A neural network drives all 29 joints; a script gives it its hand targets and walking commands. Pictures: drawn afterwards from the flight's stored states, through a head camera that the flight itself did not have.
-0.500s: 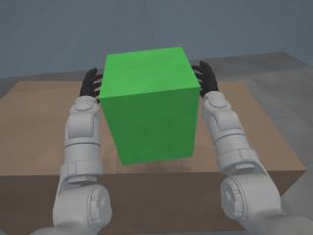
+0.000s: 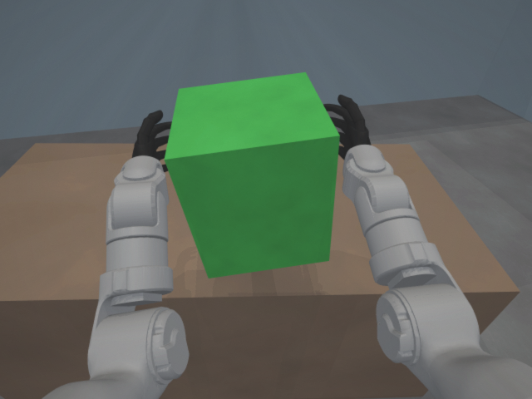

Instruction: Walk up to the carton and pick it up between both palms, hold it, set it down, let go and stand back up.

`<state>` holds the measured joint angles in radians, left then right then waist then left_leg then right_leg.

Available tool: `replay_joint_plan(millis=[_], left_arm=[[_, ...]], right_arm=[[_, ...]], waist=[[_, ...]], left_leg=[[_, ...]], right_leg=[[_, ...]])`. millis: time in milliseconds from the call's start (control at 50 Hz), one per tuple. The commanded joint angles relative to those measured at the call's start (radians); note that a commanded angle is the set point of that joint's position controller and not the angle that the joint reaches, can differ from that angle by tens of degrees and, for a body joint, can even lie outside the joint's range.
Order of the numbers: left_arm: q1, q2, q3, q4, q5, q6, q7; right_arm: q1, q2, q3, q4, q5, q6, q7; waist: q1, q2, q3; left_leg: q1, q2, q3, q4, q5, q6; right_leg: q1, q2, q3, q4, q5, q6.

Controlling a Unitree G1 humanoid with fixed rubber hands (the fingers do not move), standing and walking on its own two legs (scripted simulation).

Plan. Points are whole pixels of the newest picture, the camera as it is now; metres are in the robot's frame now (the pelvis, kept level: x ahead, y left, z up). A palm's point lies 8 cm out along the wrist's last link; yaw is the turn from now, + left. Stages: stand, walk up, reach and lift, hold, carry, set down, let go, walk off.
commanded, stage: hold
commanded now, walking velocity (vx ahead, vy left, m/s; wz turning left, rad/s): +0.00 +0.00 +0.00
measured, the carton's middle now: (256, 177) +0.42 +0.00 +0.16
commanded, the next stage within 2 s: none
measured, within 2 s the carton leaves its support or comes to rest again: neither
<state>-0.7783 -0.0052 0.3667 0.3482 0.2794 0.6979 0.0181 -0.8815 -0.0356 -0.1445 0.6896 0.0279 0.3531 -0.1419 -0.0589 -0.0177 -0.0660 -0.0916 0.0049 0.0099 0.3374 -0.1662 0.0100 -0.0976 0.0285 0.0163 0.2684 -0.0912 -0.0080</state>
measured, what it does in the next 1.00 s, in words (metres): stands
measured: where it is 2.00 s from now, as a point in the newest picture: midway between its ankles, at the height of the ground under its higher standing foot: outside the picture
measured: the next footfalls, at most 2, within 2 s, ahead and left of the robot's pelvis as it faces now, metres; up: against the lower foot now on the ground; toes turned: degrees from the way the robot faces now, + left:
none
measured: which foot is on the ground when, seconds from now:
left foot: down 0.00-1.00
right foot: down 0.00-1.00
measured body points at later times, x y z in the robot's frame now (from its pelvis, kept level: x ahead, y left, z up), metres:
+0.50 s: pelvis -0.01 +0.00 +0.00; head -0.08 +0.01 +0.44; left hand +0.38 +0.17 +0.24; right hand +0.39 -0.14 +0.26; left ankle +0.02 +0.11 -0.75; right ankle +0.04 -0.11 -0.75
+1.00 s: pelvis +0.00 +0.00 +0.00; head -0.07 +0.01 +0.44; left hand +0.38 +0.17 +0.24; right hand +0.40 -0.14 +0.26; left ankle +0.02 +0.11 -0.75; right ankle +0.04 -0.11 -0.75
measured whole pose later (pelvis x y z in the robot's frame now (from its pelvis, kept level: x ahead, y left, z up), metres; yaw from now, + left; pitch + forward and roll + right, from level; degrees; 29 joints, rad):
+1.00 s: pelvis +0.00 +0.00 +0.00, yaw +0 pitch -5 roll -1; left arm -0.79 0.00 0.37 0.28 0.29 0.81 -0.01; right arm -0.92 -0.05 -0.11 0.64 0.08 0.48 -0.17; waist -0.06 -0.02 -0.08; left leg -0.08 0.00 0.00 0.34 -0.17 0.01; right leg -0.09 0.03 0.01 0.28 -0.10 -0.01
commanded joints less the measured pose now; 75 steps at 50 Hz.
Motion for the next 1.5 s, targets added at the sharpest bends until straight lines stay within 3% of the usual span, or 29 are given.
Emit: replay_joint_plan(millis=[0,40,80,120,240,300,380,420,460,500,560,600,620,660,700,760,800,900,920,960,1060,1120,1220,1240,1340,1360,1400,1440,1480], left_arm=[[-0.736,-0.514,-0.404,-0.131,-0.132,-0.026,-0.173],[-0.752,-0.486,-0.383,-0.147,-0.114,-0.024,-0.176],[-0.770,-0.519,-0.415,-0.231,-0.136,-0.023,-0.171],[-0.747,-0.501,-0.382,-0.181,-0.116,-0.014,-0.173],[-0.765,-0.542,-0.452,-0.263,-0.147,0.006,-0.171],[-0.747,-0.532,-0.448,-0.219,-0.141,0.027,-0.176],[-0.738,-0.492,-0.377,-0.159,-0.113,0.052,-0.200],[-0.777,-0.482,-0.371,-0.182,-0.104,0.051,-0.205],[-0.792,-0.500,-0.393,-0.181,-0.126,0.054,-0.206],[-0.811,-0.500,-0.401,-0.212,-0.140,0.042,-0.205],[-0.854,-0.509,-0.420,-0.192,-0.157,0.029,-0.198],[-0.831,-0.508,-0.410,-0.188,-0.158,0.030,-0.196],[-0.836,-0.515,-0.419,-0.198,-0.164,0.031,-0.195],[-0.869,-0.499,-0.424,-0.210,-0.169,0.022,-0.195],[-0.818,-0.518,-0.423,-0.207,-0.160,0.029,-0.193],[-0.819,-0.495,-0.389,-0.186,-0.146,0.034,-0.200],[-0.782,-0.476,-0.373,-0.162,-0.128,0.046,-0.210],[-0.818,-0.499,-0.439,-0.282,-0.170,0.035,-0.206],[-0.797,-0.482,-0.413,-0.232,-0.156,0.044,-0.209],[-0.779,-0.504,-0.445,-0.274,-0.171,0.046,-0.210],[-0.776,-0.505,-0.442,-0.277,-0.167,0.052,-0.216],[-0.779,-0.480,-0.408,-0.236,-0.142,0.059,-0.222],[-0.772,-0.490,-0.406,-0.222,-0.142,0.066,-0.228],[-0.782,-0.513,-0.426,-0.248,-0.153,0.065,-0.228],[-0.790,-0.487,-0.401,-0.209,-0.140,0.062,-0.230],[-0.821,-0.481,-0.390,-0.194,-0.135,0.055,-0.232],[-0.806,-0.485,-0.380,-0.187,-0.127,0.056,-0.231],[-0.826,-0.490,-0.414,-0.258,-0.154,0.051,-0.226],[-0.835,-0.498,-0.421,-0.256,-0.166,0.048,-0.226]], right_arm=[[-0.753,0.533,0.334,-0.224,0.223,-0.046,0.123],[-0.708,0.540,0.334,-0.166,0.220,-0.028,0.117],[-0.736,0.562,0.381,-0.256,0.255,-0.034,0.115],[-0.731,0.559,0.372,-0.235,0.248,-0.018,0.110],[-0.777,0.557,0.416,-0.335,0.298,-0.007,0.096],[-0.736,0.530,0.385,-0.280,0.288,0.022,0.094],[-0.750,0.515,0.346,-0.231,0.261,0.050,0.101],[-0.747,0.527,0.337,-0.194,0.257,0.062,0.107],[-0.749,0.513,0.324,-0.225,0.267,0.064,0.109],[-0.751,0.534,0.329,-0.230,0.266,0.062,0.113],[-0.769,0.533,0.308,-0.201,0.256,0.064,0.116],[-0.760,0.546,0.323,-0.213,0.257,0.062,0.115],[-0.762,0.541,0.324,-0.237,0.255,0.063,0.117],[-0.776,0.553,0.319,-0.232,0.250,0.062,0.119],[-0.764,0.553,0.328,-0.240,0.264,0.061,0.116],[-0.777,0.561,0.337,-0.240,0.268,0.065,0.116],[-0.728,0.540,0.316,-0.190,0.259,0.084,0.110],[-0.735,0.557,0.363,-0.275,0.296,0.080,0.100],[-0.724,0.540,0.356,-0.247,0.292,0.087,0.098],[-0.738,0.546,0.375,-0.314,0.307,0.081,0.090],[-0.740,0.543,0.389,-0.337,0.316,0.092,0.079],[-0.750,0.555,0.380,-0.316,0.301,0.102,0.083],[-0.743,0.525,0.351,-0.290,0.294,0.111,0.086],[-0.762,0.531,0.355,-0.302,0.299,0.102,0.090],[-0.736,0.527,0.338,-0.247,0.275,0.111,0.095],[-0.739,0.523,0.319,-0.213,0.266,0.113,0.099],[-0.775,0.541,0.337,-0.258,0.275,0.100,0.105],[-0.741,0.551,0.343,-0.262,0.286,0.106,0.102],[-0.741,0.548,0.337,-0.271,0.280,0.103,0.096]], waist=[[-0.012,0.015,-0.370],[-0.013,0.020,-0.350],[-0.003,0.011,-0.443],[-0.007,0.008,-0.387],[-0.012,0.043,-0.444],[-0.037,0.051,-0.364],[-0.012,0.023,-0.274],[-0.005,0.039,-0.279],[-0.025,0.060,-0.283],[-0.032,0.041,-0.348],[-0.039,0.060,-0.350],[-0.022,0.046,-0.365],[-0.042,0.047,-0.360],[-0.038,0.032,-0.384],[-0.028,0.058,-0.373],[-0.007,0.021,-0.355],[-0.024,0.032,-0.294],[-0.038,0.043,-0.426],[-0.037,0.040,-0.381],[-0.050,0.049,-0.438],[-0.042,0.048,-0.404],[-0.022,0.037,-0.357],[-0.046,0.047,-0.342],[-0.035,0.054,-0.370],[-0.030,0.054,-0.323],[-0.046,0.051,-0.319],[-0.018,0.052,-0.315],[-0.035,0.063,-0.383],[-0.048,0.058,-0.398]], left_leg=[[0.050,-0.028,-0.007,-0.052,0.177,-0.029],[0.034,-0.039,0.006,-0.060,0.151,-0.022],[0.077,-0.033,0.002,-0.040,0.239,-0.028],[0.062,-0.041,0.002,-0.046,0.223,-0.023],[0.104,-0.032,-0.011,-0.015,0.289,-0.038],[0.073,-0.030,-0.016,-0.033,0.217,-0.043],[-0.016,-0.026,-0.006,-0.095,0.041,-0.010],[-0.046,-0.019,-0.006,-0.111,0.011,-0.004],[-0.063,-0.013,-0.011,-0.114,0.016,-0.014],[-0.029,-0.015,-0.011,-0.101,0.056,-0.014],[-0.061,-0.012,-0.020,-0.112,-0.017,-0.015],[-0.066,-0.019,-0.013,-0.103,0.011,-0.011],[-0.054,-0.016,-0.013,-0.109,0.011,-0.017],[-0.051,-0.020,-0.009,-0.095,0.021,-0.013],[-0.052,-0.023,-0.010,-0.095,0.055,-0.021],[-0.032,-0.027,-0.006,-0.086,0.056,-0.007],[-0.041,-0.035,0.002,-0.092,0.040,-0.009],[0.020,-0.034,-0.008,-0.057,0.172,-0.032],[0.017,-0.032,-0.009,-0.064,0.150,-0.028],[0.051,-0.035,-0.009,-0.033,0.247,-0.040],[0.049,-0.037,-0.011,-0.032,0.249,-0.038],[0.004,-0.040,-0.006,-0.059,0.144,-0.024],[0.005,-0.035,-0.008,-0.065,0.129,-0.030],[0.006,-0.025,-0.009,-0.066,0.163,-0.034],[-0.041,-0.024,-0.011,-0.096,0.071,-0.021],[-0.049,-0.024,-0.012,-0.099,0.035,-0.021],[-0.071,-0.019,-0.012,-0.107,0.030,-0.016],[-0.015,-0.029,-0.007,-0.076,0.138,-0.030],[0.003,-0.035,-0.004,-0.067,0.147,-0.032]], right_leg=[[0.307,0.030,-0.051,0.017,0.099,0.004],[0.327,0.021,-0.045,0.012,0.101,0.011],[0.360,0.034,-0.054,0.030,0.166,0.013],[0.350,0.025,-0.046,0.020,0.163,0.019],[0.340,0.041,-0.051,0.036,0.179,0.010],[0.310,0.040,-0.048,0.021,0.120,0.001],[0.317,0.034,-0.050,0.018,0.020,0.014],[0.334,0.031,-0.050,0.030,0.015,0.017],[0.348,0.044,-0.049,0.043,0.040,0.012],[0.349,0.040,-0.045,0.038,0.069,0.013],[0.334,0.035,-0.046,0.037,0.025,0.013],[0.359,0.035,-0.043,0.039,0.051,0.012],[0.343,0.033,-0.049,0.040,0.045,0.011],[0.341,0.032,-0.045,0.036,0.047,0.010],[0.357,0.034,-0.042,0.039,0.080,0.011],[0.315,0.028,-0.043,0.026,0.052,0.016],[0.308,0.022,-0.038,0.016,0.040,0.015],[0.353,0.034,-0.042,0.037,0.144,0.011],[0.336,0.033,-0.040,0.030,0.116,0.011],[0.366,0.036,-0.038,0.040,0.199,0.012],[0.351,0.032,-0.039,0.033,0.187,0.013],[0.340,0.026,-0.036,0.028,0.112,0.012],[0.332,0.030,-0.039,0.027,0.088,0.009],[0.347,0.039,-0.042,0.039,0.111,0.008],[0.345,0.035,-0.047,0.035,0.070,0.013],[0.332,0.032,-0.036,0.031,0.038,0.009],[0.342,0.034,-0.044,0.036,0.037,0.011],[0.361,0.032,-0.039,0.044,0.120,0.009],[0.354,0.032,-0.044,0.037,0.121,0.012]])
